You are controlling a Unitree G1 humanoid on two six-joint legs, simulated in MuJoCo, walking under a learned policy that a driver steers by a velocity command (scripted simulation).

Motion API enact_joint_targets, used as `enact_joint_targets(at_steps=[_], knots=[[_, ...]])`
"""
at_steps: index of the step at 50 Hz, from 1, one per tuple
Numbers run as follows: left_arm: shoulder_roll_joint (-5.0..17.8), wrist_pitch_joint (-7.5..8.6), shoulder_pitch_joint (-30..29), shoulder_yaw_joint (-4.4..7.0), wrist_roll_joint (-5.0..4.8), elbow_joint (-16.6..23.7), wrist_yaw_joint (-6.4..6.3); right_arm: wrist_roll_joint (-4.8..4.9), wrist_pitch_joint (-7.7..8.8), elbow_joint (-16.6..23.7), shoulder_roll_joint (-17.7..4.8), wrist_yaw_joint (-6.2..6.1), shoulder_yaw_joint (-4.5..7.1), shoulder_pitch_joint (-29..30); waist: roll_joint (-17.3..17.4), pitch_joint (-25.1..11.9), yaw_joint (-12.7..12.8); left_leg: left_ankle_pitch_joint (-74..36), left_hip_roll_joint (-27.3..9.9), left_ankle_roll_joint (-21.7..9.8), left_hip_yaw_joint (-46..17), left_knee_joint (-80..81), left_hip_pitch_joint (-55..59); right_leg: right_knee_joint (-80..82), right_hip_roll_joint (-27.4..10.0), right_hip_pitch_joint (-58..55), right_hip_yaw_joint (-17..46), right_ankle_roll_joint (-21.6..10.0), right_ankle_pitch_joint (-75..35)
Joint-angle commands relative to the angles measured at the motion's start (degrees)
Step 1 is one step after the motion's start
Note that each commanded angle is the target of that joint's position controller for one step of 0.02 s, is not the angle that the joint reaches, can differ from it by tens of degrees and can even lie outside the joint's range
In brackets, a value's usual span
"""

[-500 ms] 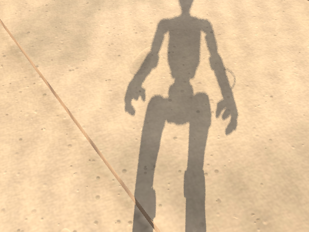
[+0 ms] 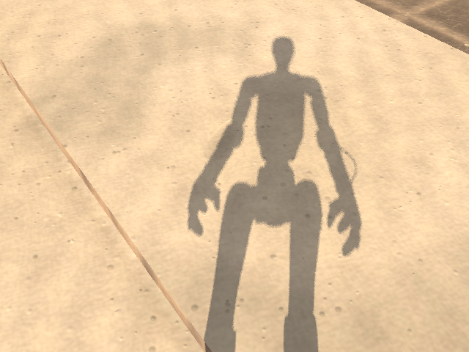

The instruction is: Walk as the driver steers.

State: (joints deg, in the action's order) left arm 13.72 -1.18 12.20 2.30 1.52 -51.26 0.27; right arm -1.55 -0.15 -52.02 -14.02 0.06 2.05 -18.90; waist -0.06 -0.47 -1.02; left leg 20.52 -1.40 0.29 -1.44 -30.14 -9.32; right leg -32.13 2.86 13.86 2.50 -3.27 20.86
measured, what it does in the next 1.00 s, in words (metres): walks ahead: left foot, then right foot 0.08 m higher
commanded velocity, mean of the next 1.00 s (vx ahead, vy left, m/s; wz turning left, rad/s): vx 0.45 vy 0.00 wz -0.01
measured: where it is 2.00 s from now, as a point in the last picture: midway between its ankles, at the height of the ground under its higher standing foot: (224, 242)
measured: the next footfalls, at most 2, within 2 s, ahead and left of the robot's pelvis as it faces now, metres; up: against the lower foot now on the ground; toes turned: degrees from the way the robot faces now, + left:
left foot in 0.46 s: +0.32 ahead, +0.14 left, +0.00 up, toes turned +5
right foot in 1.00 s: +0.63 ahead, +0.00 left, +0.08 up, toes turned -5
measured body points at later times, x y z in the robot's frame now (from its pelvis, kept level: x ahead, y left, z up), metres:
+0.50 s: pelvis +0.19 +0.06 -0.02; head +0.21 +0.07 +0.43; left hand +0.13 +0.31 -0.17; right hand +0.37 -0.19 -0.11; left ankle +0.28 +0.14 -0.74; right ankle +0.03 -0.09 -0.70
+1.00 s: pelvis +0.46 +0.07 +0.01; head +0.49 +0.08 +0.45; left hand +0.68 +0.26 -0.10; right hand +0.37 -0.15 -0.14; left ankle +0.29 +0.14 -0.73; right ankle +0.59 +0.01 -0.66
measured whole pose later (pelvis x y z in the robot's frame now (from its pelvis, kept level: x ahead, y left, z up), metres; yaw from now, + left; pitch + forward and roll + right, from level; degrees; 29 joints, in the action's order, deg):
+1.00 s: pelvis +0.46 +0.07 +0.01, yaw +1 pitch +2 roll -1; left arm 7.6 1.2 -0.7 -1.8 0.9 -44.6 0.6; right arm -1.1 4.3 -60.3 -8.7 -0.5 -0.2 -29.4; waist 0.0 0.6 -2.0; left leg 18.4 1.6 -4.3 4.1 -13.1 7.2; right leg -56.3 0.6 42.0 -10.0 -8.7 21.2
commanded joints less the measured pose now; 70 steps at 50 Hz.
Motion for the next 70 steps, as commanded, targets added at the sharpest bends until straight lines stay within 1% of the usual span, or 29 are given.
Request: enact_joint_targets(at_steps=[1, 3, 5, 6, 7, 8, 10, 13, 16, 20, 23, 24, 25, 26, 28, 31, 39, 45, 48, 50, 51, 52, 53, 54, 55, 58, 65, 67, 70], knots=[[3.3, 2.67, -5.7, 0.9, 0.24, 4.3, 0.2, 0.47, 1.39, 1.2, -9.7, -0.32, 2.44, -3.3, 9.7, 7.7, -1.4, 20.7, -9.3, -8.5, -16.9, 19.1, -1.9, -2.4, 1.0, 7.5, -1.8, -1.5, 4.2], [2.8, 4.08, -5.4, 0.66, 0.71, 4.5, 0.33, 0.64, 1.46, 0.6, -9.7, -0.23, 2.86, -3.0, 10.7, 9.8, -0.6, 13.7, -12.9, -10.7, -19.6, 19.7, -0.1, -1.4, 0.0, 8.3, -5.0, -1.5, 0.7], [2.8, 5.14, 2.3, 0.84, -0.05, 1.5, 0.3, 0.91, 1.66, 1.5, -8.0, -0.06, 2.71, 1.2, 9.0, 8.0, 3.4, 0.2, -9.1, -8.8, -12.6, 14.7, -5.9, 7.1, 0.2, -6.3, -4.1, -2.6, -1.7], [5.6, 5.49, 9.0, 1.77, -0.15, -0.7, 0.04, 1.1, 2.15, 2.8, -6.8, -0.19, 2.48, 5.0, 4.9, 6.1, 6.7, -7.4, -5.5, -6.9, -6.9, 7.6, -10.4, 10.0, -2.1, -14.3, 1.7, -3.8, -1.3], [11.4, 5.59, 15.9, 3.56, 0.17, -3.0, -0.45, 1.33, 2.86, 4.9, -4.9, 0.07, 2.09, 7.5, -7.3, 4.6, 8.7, -10.4, 0.9, -4.3, 1.5, -7.4, -19.1, 15.3, -10.1, -22.7, 16.6, -7.5, 2.3], [14.6, 5.24, 21.8, 4.6, 0.27, -5.0, -0.49, 0.67, 3.15, 6.0, -5.4, 0.13, 2.42, 8.1, -14.4, 4.4, 10.3, 5.3, 4.0, -3.4, 4.5, -20.9, -31.3, 19.8, -20.2, -29.4, 30.6, -12.3, -5.7], [9.2, 5.18, 18.2, 2.99, 0.95, -4.4, -0.47, -0.15, 2.89, 5.7, -4.8, 0.35, 2.49, 8.5, -4.3, 5.7, 6.6, 10.8, -0.5, -5.0, -0.2, -34.0, -37.8, 16.8, -21.9, -27.4, 25.6, -14.1, -15.3], [6.0, 5.48, 12.8, 1.7, 0.41, -3.9, -0.85, -0.42, 2.84, 6.8, -3.3, 2.06, 2.01, 10.8, -5.4, 6.5, 3.3, 1.8, -3.4, -3.7, 0.9, -28.6, -34.1, 22.0, -17.0, -19.6, 16.0, -10.0, -13.5], [6.9, 5.9, 10.6, 1.64, -0.2, -4.2, -1.02, -0.5, 2.26, 8.1, -2.0, 3.24, 1.27, 13.1, -6.3, 6.9, 1.6, -4.7, -2.6, -1.8, 3.6, -15.8, -24.6, 23.1, -14.4, -11.5, 8.0, -7.7, -20.8], [9.1, 6.12, 10.8, 1.93, -0.8, -5.4, -0.42, 0.39, 1.59, 8.1, -3.3, 1.89, 1.74, 11.7, -7.7, 5.0, 0.1, -12.5, 1.1, -3.6, 7.5, -6.6, -7.3, 19.9, -15.2, -5.3, 4.1, -5.1, -33.4], [8.1, 5.72, 10.4, 1.44, -0.68, -5.3, -0.33, -0.92, 2.64, 1.7, -7.4, 0.44, 3.95, -6.7, 0.2, -3.6, -8.0, -8.6, 1.4, -5.9, 6.3, 0.1, 14.5, -8.4, -8.8, 0.7, -2.2, -2.4, -37.3], [2.2, 5.51, 11.9, 0.03, 0.11, -3.8, -0.25, -1.84, 3.05, 1.0, -12.9, 0.06, 4.66, -13.4, 12.1, -7.8, -8.3, 5.6, -14.5, -7.4, -14.0, 7.2, 19.1, -29.3, -3.7, 8.5, -5.4, -0.5, -8.1], [0.7, 5.39, 17.5, 0.18, -1.44, -3.8, -0.07, -0.47, 2.23, 0.7, -16.5, 0.51, 5.16, -11.3, 20.4, -10.2, -4.6, 19.9, -21.8, -12.8, -41.4, 23.4, 19.1, -43.5, 3.1, 19.5, -1.2, -0.3, 7.8], [4.3, 4.96, 14.3, 0.91, -0.16, -3.7, -0.21, 0.52, 1.79, 2.6, -12.8, 0.7, 4.46, -2.7, 11.2, -0.7, -1.7, 29.1, -20.9, -13.3, -36.9, 23.6, 11.4, -50.1, -2.2, 24.6, 0.2, -1.4, 3.6], [3.8, 5.26, 8.6, 1.0, -0.05, -2.4, 0.48, 0.43, 2.69, 3.8, -6.1, 1.29, 2.45, 4.6, 2.7, 5.0, 0.6, 11.7, -15.1, -12.2, -21.1, 22.1, 0.2, -49.7, -6.6, 23.0, -0.9, -2.4, -4.0], [0.8, 3.59, 9.6, 0.52, 0.05, -2.7, 0.84, -0.18, 4.65, 0.4, -3.1, 1.33, 1.34, 0.6, 4.6, 2.7, 2.3, -3.7, -11.5, -12.1, -12.7, 20.8, -1.6, -57.4, -6.8, 22.8, -2.8, -2.2, -4.6], [-2.1, 2.22, -11.8, -2.09, 1.17, 9.1, 0.31, 0.33, 5.48, -5.8, -1.9, -0.15, -0.63, -9.3, -0.2, 7.2, 1.6, -2.7, -9.2, -11.9, -7.8, 23.5, -0.9, -61.3, -8.7, 49.6, -5.5, -1.1, -6.8], [-3.9, 1.8, -17.5, -3.76, 0.0, 11.1, 0.87, 0.99, 5.31, -6.8, -2.5, -1.26, -0.85, -14.7, 3.2, 5.7, -0.8, -45.1, -10.1, -12.4, -0.5, 25.3, 10.3, -33.9, -6.7, 37.5, -12.6, -1.7, -4.5], [-3.0, 2.23, -11.2, -3.32, -0.63, 9.2, 0.16, 0.34, 4.88, -7.0, -3.7, -0.89, -0.82, -14.4, 7.8, -0.2, 2.6, -88.2, -11.0, -10.9, 3.9, 12.3, 15.4, -26.4, 1.4, 22.8, -17.5, -5.6, 4.6], [0.8, 3.73, 4.3, -1.43, -1.14, 5.0, -0.35, 0.47, 4.79, -6.3, -5.8, -0.54, -0.2, -11.4, 11.1, -8.0, 10.6, -89.5, -11.7, -9.4, 4.5, -8.8, 12.6, -16.0, 1.7, 3.8, -10.6, -9.1, 1.4], [6.9, 4.19, 12.1, 0.72, 0.09, 2.8, -0.8, 2.3, 5.49, -3.3, -2.9, 0.05, -0.75, -10.9, 3.8, -14.3, 12.5, -68.7, -6.9, -6.8, 6.5, -27.7, -3.9, -8.1, -10.1, -12.1, 10.5, -14.2, 13.1], [11.7, 3.58, 15.7, 2.44, 0.4, 0.9, -0.8, 1.73, 5.78, -0.8, -1.9, 1.27, 0.15, -7.9, -7.9, -15.4, 12.1, -3.6, 7.1, -4.7, 3.9, -48.5, -20.7, 11.1, -23.3, -18.4, 43.7, -19.6, 14.5], [11.3, 3.68, 7.8, 2.43, -1.01, 1.0, -0.47, 0.28, 5.81, 1.3, -3.3, 1.56, 1.02, -4.8, -3.7, -8.6, 6.9, -2.4, 4.1, -6.5, -6.9, -54.2, -28.6, 14.0, -23.1, -13.4, 45.0, -17.6, 14.1], [4.3, 5.84, 2.9, 0.32, -2.06, 3.5, 0.1, 4.29, 6.49, 1.7, -1.7, 1.46, 0.53, 0.4, -1.3, -4.1, 8.0, -2.2, 4.1, -6.8, -9.9, -58.2, -32.5, 16.6, -25.0, -8.5, 38.5, -15.8, 10.9], [1.1, 7.57, 0.3, -0.6, -2.29, 2.3, 1.01, 4.71, 6.53, 3.6, -1.6, 0.89, 0.71, 2.5, 3.2, -0.4, 4.8, -6.0, 0.3, -7.7, -8.0, -54.9, -32.1, 17.3, -22.5, -2.7, 28.2, -12.5, 4.5], [-3.7, 9.57, -1.1, -1.52, -1.26, -1.3, 1.68, 4.57, 4.18, 1.9, -1.9, -1.19, 2.0, -2.1, -1.7, 2.1, -0.5, -10.2, -3.0, -7.2, -8.2, -45.5, -25.0, 20.0, -15.0, 1.9, 5.4, -6.4, -19.0], [4.0, 6.96, 0.0, -0.11, -1.18, -1.3, -3.45, 3.13, 2.88, 7.2, 0.3, -0.11, 1.9, 8.5, -3.3, 3.1, -0.6, -24.2, 1.3, -1.5, 4.6, -14.9, -21.4, 19.8, -6.7, 0.1, -15.5, -2.2, -42.0], [6.8, 6.16, 4.0, 0.57, -2.25, -1.3, -4.7, 2.73, 2.34, 10.7, 1.8, 0.93, 1.04, 16.1, -3.5, 1.8, 3.4, -25.6, 2.1, -0.6, 7.1, -6.3, -22.2, 18.7, -9.6, -6.2, -14.6, -1.8, -46.4], [10.1, 4.97, 0.1, 1.86, -2.63, 1.7, -5.52, 1.88, 2.26, 12.4, -2.9, 2.55, 2.06, 13.5, -5.3, -2.7, 0.7, -23.2, 2.1, -2.1, 5.7, -3.4, -21.0, 11.9, -14.4, -14.9, -13.8, -1.8, -55.7]])
Velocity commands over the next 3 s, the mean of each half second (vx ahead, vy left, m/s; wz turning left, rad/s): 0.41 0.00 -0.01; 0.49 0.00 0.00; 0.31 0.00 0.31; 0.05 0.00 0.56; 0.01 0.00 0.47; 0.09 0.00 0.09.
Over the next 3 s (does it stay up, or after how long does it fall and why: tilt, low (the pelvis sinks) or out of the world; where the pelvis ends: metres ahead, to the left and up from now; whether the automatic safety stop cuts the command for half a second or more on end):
stays up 0.83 0.04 0.07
